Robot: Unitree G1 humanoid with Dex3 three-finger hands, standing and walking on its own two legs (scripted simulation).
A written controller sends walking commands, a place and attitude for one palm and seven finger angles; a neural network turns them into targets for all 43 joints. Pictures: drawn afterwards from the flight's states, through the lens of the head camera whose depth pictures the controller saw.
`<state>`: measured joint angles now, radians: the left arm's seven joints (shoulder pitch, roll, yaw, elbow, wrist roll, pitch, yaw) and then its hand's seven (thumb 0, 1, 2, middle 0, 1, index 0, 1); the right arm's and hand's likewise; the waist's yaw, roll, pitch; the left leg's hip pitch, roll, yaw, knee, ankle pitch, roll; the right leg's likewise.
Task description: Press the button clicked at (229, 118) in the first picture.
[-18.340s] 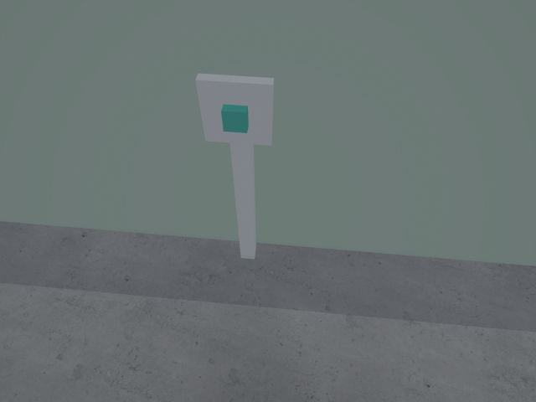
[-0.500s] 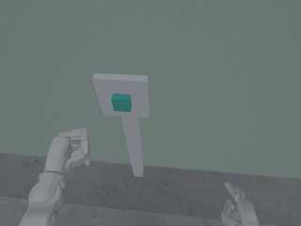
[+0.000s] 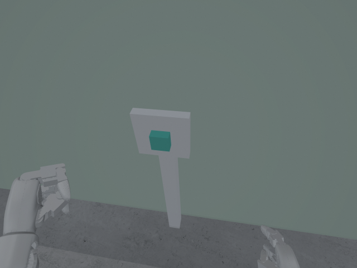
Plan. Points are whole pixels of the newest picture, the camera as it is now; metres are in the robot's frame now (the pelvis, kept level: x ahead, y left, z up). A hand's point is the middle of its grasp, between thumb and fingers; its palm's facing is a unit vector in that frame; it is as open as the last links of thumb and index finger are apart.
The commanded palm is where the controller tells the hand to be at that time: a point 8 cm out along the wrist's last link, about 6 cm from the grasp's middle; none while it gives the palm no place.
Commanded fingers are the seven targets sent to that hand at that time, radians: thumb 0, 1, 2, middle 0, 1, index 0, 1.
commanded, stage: draw the hand back to the body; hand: left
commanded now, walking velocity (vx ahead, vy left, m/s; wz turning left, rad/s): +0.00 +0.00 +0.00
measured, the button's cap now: (160, 140) +0.49 +0.13 -0.01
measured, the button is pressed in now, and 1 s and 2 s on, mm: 0 0 0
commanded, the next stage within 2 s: step back with the hand held close in 0.38 s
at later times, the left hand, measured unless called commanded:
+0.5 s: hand (46, 210) +0.15 +0.23 +0.17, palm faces +0.41 -0.82 -0.39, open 3.1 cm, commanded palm +0.11 +0.27 +0.17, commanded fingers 0.00 0.90 0.90 -1.30 -1.50 -1.30 -1.50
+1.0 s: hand (29, 229) +0.12 +0.25 +0.16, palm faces +0.35 -0.80 -0.49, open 3.1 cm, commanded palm +0.07 +0.29 +0.17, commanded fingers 0.00 0.90 0.90 -1.30 -1.50 -1.30 -1.50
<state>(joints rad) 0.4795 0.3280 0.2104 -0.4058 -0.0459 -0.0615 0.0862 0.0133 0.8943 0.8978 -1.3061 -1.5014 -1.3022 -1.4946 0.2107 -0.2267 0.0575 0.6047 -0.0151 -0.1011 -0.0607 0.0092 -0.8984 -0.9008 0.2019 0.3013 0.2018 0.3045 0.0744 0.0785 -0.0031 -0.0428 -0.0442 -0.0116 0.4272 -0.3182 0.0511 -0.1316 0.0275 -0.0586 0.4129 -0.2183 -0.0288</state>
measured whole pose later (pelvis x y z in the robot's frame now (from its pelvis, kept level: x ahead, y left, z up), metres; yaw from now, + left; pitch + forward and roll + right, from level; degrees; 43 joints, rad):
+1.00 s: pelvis -0.07 +0.01 -0.01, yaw -1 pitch +0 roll +0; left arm 0.61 0.38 0.37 -0.55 -0.01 -0.21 0.13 0.01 0.89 0.90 -1.31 -1.50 -1.31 -1.49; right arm 0.21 -0.23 -0.01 0.55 -0.01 -0.04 -0.08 0.01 -0.90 -0.90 0.20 0.30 0.20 0.30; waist 0.00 0.01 -0.01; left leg -0.29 -0.07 0.04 0.57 -0.28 0.07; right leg -0.37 0.00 -0.02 0.53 -0.15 -0.02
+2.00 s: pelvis -0.24 +0.01 -0.02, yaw -4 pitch +2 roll -2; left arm 0.61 0.46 0.37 -0.64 -0.04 -0.26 0.12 0.01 0.89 0.90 -1.31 -1.50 -1.31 -1.49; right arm 0.20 -0.18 0.02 0.63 -0.02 -0.09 -0.08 0.01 -0.90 -0.90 0.21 0.30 0.21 0.31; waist -0.02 -0.04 -0.05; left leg -0.45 -0.01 0.01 0.58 -0.15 0.02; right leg -0.21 0.01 0.03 0.55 -0.37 0.04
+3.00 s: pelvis -0.29 +0.03 -0.01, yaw -3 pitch +0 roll -1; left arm 0.49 0.40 0.23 -0.27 0.02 -0.19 0.06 0.00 0.89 0.90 -1.30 -1.50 -1.30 -1.49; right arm 0.18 -0.25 -0.01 0.72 -0.01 -0.15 -0.02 0.01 -0.90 -0.90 0.20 0.30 0.20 0.30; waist 0.02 0.04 -0.03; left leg -0.35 -0.02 -0.03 0.55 -0.20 0.03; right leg -0.24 0.02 -0.02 0.51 -0.28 -0.01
